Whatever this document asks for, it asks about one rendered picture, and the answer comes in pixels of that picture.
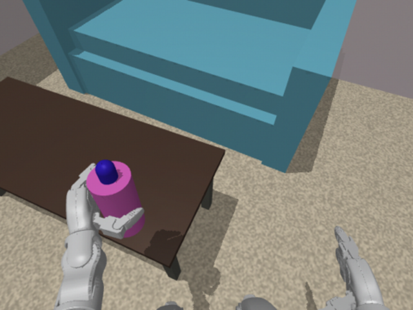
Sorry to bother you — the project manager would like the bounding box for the right robot hand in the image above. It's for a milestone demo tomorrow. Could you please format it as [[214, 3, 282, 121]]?
[[318, 226, 385, 310]]

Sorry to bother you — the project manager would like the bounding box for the bottle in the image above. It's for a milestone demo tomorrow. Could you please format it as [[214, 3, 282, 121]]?
[[86, 160, 145, 238]]

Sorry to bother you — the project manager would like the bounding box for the sofa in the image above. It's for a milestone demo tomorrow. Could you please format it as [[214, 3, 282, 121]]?
[[23, 0, 357, 173]]

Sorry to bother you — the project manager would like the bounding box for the left robot arm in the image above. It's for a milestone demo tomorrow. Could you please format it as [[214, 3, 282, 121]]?
[[54, 229, 106, 310]]

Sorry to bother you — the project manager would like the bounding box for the coffee table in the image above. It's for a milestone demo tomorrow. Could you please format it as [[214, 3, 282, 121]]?
[[0, 77, 225, 280]]

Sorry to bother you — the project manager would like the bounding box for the left robot hand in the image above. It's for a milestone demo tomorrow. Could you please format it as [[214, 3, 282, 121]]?
[[66, 163, 144, 239]]

